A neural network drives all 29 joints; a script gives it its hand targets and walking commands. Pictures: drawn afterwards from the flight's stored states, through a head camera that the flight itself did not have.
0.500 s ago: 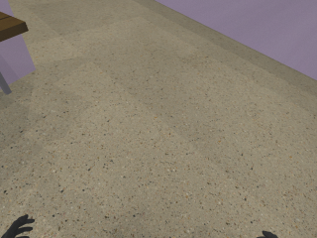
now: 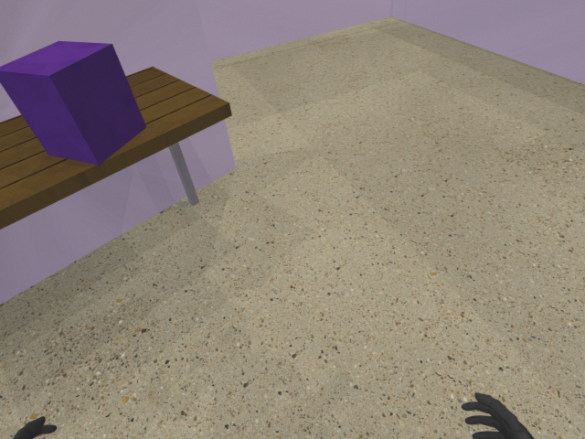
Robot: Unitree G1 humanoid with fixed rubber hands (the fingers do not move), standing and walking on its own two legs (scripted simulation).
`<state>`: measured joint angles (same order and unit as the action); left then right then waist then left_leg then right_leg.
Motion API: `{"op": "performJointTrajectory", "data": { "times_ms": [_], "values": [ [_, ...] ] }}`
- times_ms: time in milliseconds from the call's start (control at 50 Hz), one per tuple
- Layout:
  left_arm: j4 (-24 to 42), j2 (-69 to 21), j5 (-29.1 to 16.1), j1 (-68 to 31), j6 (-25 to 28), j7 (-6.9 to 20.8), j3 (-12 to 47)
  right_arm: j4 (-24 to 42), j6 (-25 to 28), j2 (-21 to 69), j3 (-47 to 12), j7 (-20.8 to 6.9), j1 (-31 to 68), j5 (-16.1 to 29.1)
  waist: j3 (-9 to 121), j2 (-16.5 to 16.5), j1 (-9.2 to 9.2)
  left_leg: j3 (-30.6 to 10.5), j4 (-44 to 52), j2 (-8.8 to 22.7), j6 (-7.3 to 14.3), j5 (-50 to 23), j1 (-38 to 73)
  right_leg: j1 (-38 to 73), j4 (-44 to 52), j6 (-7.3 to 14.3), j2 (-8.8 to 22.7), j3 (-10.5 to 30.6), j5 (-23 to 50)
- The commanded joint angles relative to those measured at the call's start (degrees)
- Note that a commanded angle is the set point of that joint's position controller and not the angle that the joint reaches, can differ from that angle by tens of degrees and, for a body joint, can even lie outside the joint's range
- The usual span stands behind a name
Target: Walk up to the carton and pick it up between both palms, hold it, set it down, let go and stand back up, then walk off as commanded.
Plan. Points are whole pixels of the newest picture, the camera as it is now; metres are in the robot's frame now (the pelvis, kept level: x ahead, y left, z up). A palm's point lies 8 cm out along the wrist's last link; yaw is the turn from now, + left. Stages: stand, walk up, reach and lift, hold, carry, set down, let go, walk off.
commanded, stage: walk up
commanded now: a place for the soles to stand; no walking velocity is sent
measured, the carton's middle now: (78, 102) +1.00 +0.56 +0.07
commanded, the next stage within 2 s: none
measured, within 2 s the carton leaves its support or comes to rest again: neither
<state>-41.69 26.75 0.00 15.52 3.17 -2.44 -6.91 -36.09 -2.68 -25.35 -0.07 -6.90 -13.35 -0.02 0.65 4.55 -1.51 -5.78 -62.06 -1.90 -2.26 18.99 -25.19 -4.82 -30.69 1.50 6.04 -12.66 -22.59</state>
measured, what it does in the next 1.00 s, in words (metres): walks ahead, turning left: left foot, then right foot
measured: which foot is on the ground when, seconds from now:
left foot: up 0.00-0.16, down 0.18-0.58, up 0.60-1.00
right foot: down 0.00-0.22, up 0.24-0.54, down 0.56-1.00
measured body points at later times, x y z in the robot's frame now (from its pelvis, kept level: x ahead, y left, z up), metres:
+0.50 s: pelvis +0.18 +0.05 -0.01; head +0.20 +0.07 +0.44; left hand +0.24 +0.40 -0.10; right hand +0.30 -0.24 -0.10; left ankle +0.14 +0.21 -0.73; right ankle +0.22 -0.05 -0.70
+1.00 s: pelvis +0.30 +0.07 -0.02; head +0.31 +0.03 +0.43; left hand +0.27 +0.42 -0.06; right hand +0.51 -0.16 -0.14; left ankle +0.27 +0.20 -0.70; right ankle +0.29 -0.04 -0.73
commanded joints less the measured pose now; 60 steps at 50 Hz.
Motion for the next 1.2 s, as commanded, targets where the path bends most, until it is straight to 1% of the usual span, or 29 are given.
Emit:
{"op": "performJointTrajectory", "data": {
  "times_ms": [0, 60, 120, 140, 180, 200, 220, 300, 400, 440, 480, 500, 520, 540, 560, 600, 680, 720, 760, 780, 940, 980, 1020, 1040, 1060, 1080, 1100, 1140, 1180],
  "values": [
    [4.03, 15.98, 2.09, -4.51, 2.56, 2.81, -4.6, 1.52, 0.91, -8.2, 4.11, -1.73, 1.61, -0.01, -13.06, -19.68, 1.38, 6.57, 16.35, 8.29, -0.3, -7.38, -11.38, 0.92, 18.49, 5.91, 13.07, 3.18, 13.06],
    [3.86, 14.94, 1.41, -1.08, 1.68, 3.42, -4.09, 0.65, 2.06, -6.34, 5.48, -0.77, -0.43, -0.71, -6.52, -20.62, 1.73, 14.6, 24.84, 5.28, 0.68, -2.2, -0.79, 2.45, 6.51, 6.28, 9.2, -2.69, 34.87],
    [6.31, 14.08, 0.97, -1.93, 0.74, 3.42, -3.29, -3.23, 3.1, -9.5, 8.22, 1.45, -13.8, -2.32, 5.32, -7.29, -4.32, 19.65, 36.58, -1.96, 3.19, -7.84, 14.44, 4.57, -21.02, 5.24, 4.46, -4.41, 38.78],
    [6.37, 10.63, 1.74, 0.45, 0.44, 3.48, -2.55, -5.54, 3.27, -12.91, 9.85, 2.46, -18.76, -3.18, 7.81, 0.73, -7.39, 12.41, 35.62, -3.72, 5.33, -8.2, 23.86, -3.71, -34.74, 3.61, 2.79, -1.43, 30.34],
    [7.92, 4.68, 1.08, 3.58, 0.68, 3.86, -0.84, -2.58, 4.08, -17.95, 10.93, 3.71, -16.97, -3.38, 5.49, 17.55, -3.12, -20.59, 36.22, 11.89, 11.92, -17.85, 33.36, -26.91, -43.05, 0.42, -6.2, 3.72, -8.17],
    [10.49, 5.76, 0.51, -1.78, 1.14, 4.02, -0.95, -1.44, 3.93, -17.71, 10.19, 3.24, -15.1, -2.38, 4.52, 18.26, -4.74, -36.61, 41.52, 15.7, 19.98, -16.54, 33.74, -36.64, -42.65, -0.34, -8.72, 7.83, -14.55],
    [10.74, 8.89, 1.04, -5.16, 1.61, 3.27, -0.52, -0.68, 4.09, -17.29, 10.28, 3.51, -14.97, -1.4, 4.79, 10.41, -5.03, -41.34, 42.78, 19.6, 22.69, -18.13, 33.78, -39.16, -44.65, 0.13, -4.84, 12.7, -12.14],
    [8.76, 7.76, -0.39, -5.72, 2.85, 3.81, -0.3, 1.5, 5.58, -10.33, 7.05, 5.12, -13.57, -1.37, 2.45, 8.76, -2.79, -15.59, 35.94, 11.3, 15.98, -40.56, 28.18, -32.77, -33.72, -0.05, -0.46, 13.99, -4.92],
    [7.6, 6.6, 0.16, -2.74, 3.39, 3.39, 0.23, 3.34, 5.89, -11.22, 6.21, 5.34, -10.1, -1.04, 3.04, 11.42, -1.42, -15.95, 34.23, 13.09, 18.29, -34.61, 20.54, -27.61, -17.1, 0.07, -0.47, 13.15, -7.76],
    [4.96, 8.49, 0.27, -1.23, 3.96, 2.95, -0.63, 2.79, 6.01, -10.54, 6.22, 5.3, -5.56, -1.04, -1.8, 12.83, 1.54, -16.78, 32.05, 11.5, 15.31, -26.78, 12.89, -22.21, -10.45, 0.38, -0.91, 16.35, -3.61],
    [0.42, 7.74, 0.48, 9.81, 4.66, 2.91, -1.14, 5.86, 5.56, -8.41, 5.09, 4.71, -0.44, -0.54, -0.3, 5.78, 7.3, -8.12, 24.44, 4.51, 10.99, -17.49, -1.6, -2.14, 1.68, 0.63, -3.87, 8.37, 15.4],
    [-3.31, 11.76, 1.2, 20.85, 4.47, 1.91, -3.3, 6.87, 5.76, -5.78, 4.4, 5.06, 4.68, -0.31, 0.96, -4.42, 15.36, -6.42, 8.32, 0.55, 8.06, -13.54, -11.94, 10.79, 5.3, -0.03, -0.98, 14.24, 15.11],
    [-4.07, 15.5, 2.75, 25.33, 5.11, 1.18, -4.2, 7.69, 5.9, -1.59, 3.1, 5.25, 2.91, 0.11, 1.76, -18.09, 15.8, -3.76, -3.04, -5.54, 5.73, 6.55, -19.28, 15.86, 9.53, -0.47, 10.84, 25.02, 16.28],
    [-1.66, 18.1, 2.81, 18.46, 5.05, 1.08, -4.79, 5.0, 5.27, -4.05, 3.81, 5.48, -3.11, -0.07, 4.17, -13.6, 10.01, -4.06, -7.7, -5.44, 4.19, 9.67, -20.2, 13.7, 14.52, 0.87, 21.31, 41.82, 10.93],
    [0.53, 18.17, 2.67, 11.16, 4.7, 0.82, -4.67, 2.88, 4.43, -6.82, 4.39, 5.43, -5.87, -0.66, 1.77, -8.43, 6.49, -4.23, -8.78, -2.17, 4.19, 9.38, -18.97, 6.47, 17.72, 3.7, 23.66, 42.46, -5.18],
    [2.77, 19.36, 2.74, 0.52, 4.72, 1.53, -4.75, 0.03, 3.29, -12.15, 5.88, 4.3, -6.81, -1.14, -6.01, -13.53, 2.46, -1.59, -9.36, 4.69, 4.84, 8.01, -17.23, -5.23, 22.76, 5.62, 24.34, 42.21, -24.2],
    [2.39, 13.21, 1.86, 2.07, 5.58, 2.18, -3.05, -2.94, 2.78, -8.84, 5.54, 2.66, -6.8, -0.56, -12.62, -11.68, 2.68, -1.68, -5.62, 3.08, 2.66, -7.31, -9.89, -10.6, 20.74, -3.22, 12.4, 21.37, -0.8],
    [1.73, 13.65, 1.0, 5.46, 5.44, 2.37, -3.32, -1.99, 2.52, -6.91, 4.81, 2.17, -6.09, -0.18, -11.5, -20.83, 3.99, -0.13, -3.34, 2.64, 1.99, -7.9, -10.74, -4.81, 15.62, -2.93, 11.5, 15.07, 20.01],
    [3.42, 12.35, 0.68, 4.36, 5.08, 2.45, -3.46, -1.57, 2.39, -6.09, 4.84, 2.31, -4.66, -0.16, -8.27, -18.59, 3.06, 2.57, 1.95, 2.58, 1.88, -6.43, -12.58, 1.34, 11.32, -0.29, 11.57, 10.34, 37.63],
    [3.8, 11.37, 0.38, 6.09, 4.75, 2.19, -2.87, -1.16, 2.41, -6.79, 5.03, 2.46, -4.54, -0.02, -7.82, -19.85, 4.07, 4.3, 1.27, 1.99, 2.6, -7.15, -11.74, 3.06, 10.03, -3.17, 9.91, 7.99, 47.3],
    [5.5, 14.73, 0.98, 8.62, 3.34, 1.78, -3.55, 3.45, 2.84, -8.77, 5.69, 1.87, 6.91, -1.27, -9.25, -17.58, 9.86, 7.2, 14.09, 6.29, 2.61, 4.4, -16.33, 8.76, 5.88, 8.12, 15.45, 9.87, 39.57],
    [6.4, 16.94, 1.73, 4.61, 2.94, 1.6, -3.72, 2.21, 3.53, -7.32, 5.99, 1.82, 2.26, -1.56, -5.46, -17.9, 5.64, 6.3, 19.77, 6.76, 4.39, 4.86, -7.69, 3.97, 3.41, 9.54, 19.39, 10.33, 34.65],
    [8.12, 16.39, 1.25, -2.59, 2.34, 1.61, -2.39, -2.31, 4.5, -9.24, 6.99, 2.03, -8.6, -1.75, -0.94, -10.9, -2.16, 9.71, 28.29, 2.72, 6.19, -1.3, 11.61, -7.21, -8.37, 6.42, 14.46, 3.12, 29.98],
    [8.35, 12.21, 1.71, -0.75, 2.21, 1.71, -1.66, -5.87, 5.12, -11.06, 8.5, 2.74, -16.61, -2.21, 2.82, 1.1, -5.62, 7.42, 29.64, -0.21, 8.3, 0.31, 24.29, -15.75, -24.61, 4.97, 8.99, 1.49, 21.32],
    [8.53, 6.05, 1.97, 1.96, 1.72, 2.26, 0.1, -5.37, 5.47, -14.55, 9.62, 3.93, -20.51, -2.44, 0.06, 13.87, -7.01, -7.12, 35.84, 4.68, 10.04, 7.58, 26.92, -25.76, -38.49, 2.95, 4.91, 3.52, 5.87],
    [8.34, 3.41, 1.26, 5.49, 2.01, 2.72, 0.55, -3.68, 6.0, -18.24, 9.59, 5.01, -16.06, -2.48, 1.37, 20.29, -3.51, -31.19, 39.87, 15.06, 13.77, 1.54, 29.93, -35.13, -43.74, -0.51, -2.69, 6.04, -10.38],
    [8.22, 9.65, 0.95, 0.48, 1.83, 2.47, -0.08, -2.39, 5.86, -16.21, 8.9, 5.11, -14.75, -1.22, 2.4, 8.26, -4.31, -41.78, 44.19, 18.71, 15.75, 0.72, 28.69, -36.67, -41.73, -0.51, -4.13, 10.86, -10.34],
    [7.59, 12.09, 1.06, -1.82, 1.89, 2.67, -0.6, -1.41, 5.94, -14.46, 8.93, 5.38, -13.28, -1.21, -0.8, 7.02, -4.22, -33.25, 42.27, 16.66, 14.33, -18.46, 28.9, -38.43, -40.21, -0.56, -1.35, 12.12, -5.74],
    [6.55, 9.52, 0.27, 0.88, 1.21, 2.84, -0.33, -1.73, 6.42, -11.78, 7.87, 6.6, -15.24, -1.43, 0.12, 5.18, -2.73, -17.93, 36.69, 10.89, 4.23, -43.88, 28.18, -33.91, -36.68, -0.29, 0.39, 14.01, -1.84]
  ]
}}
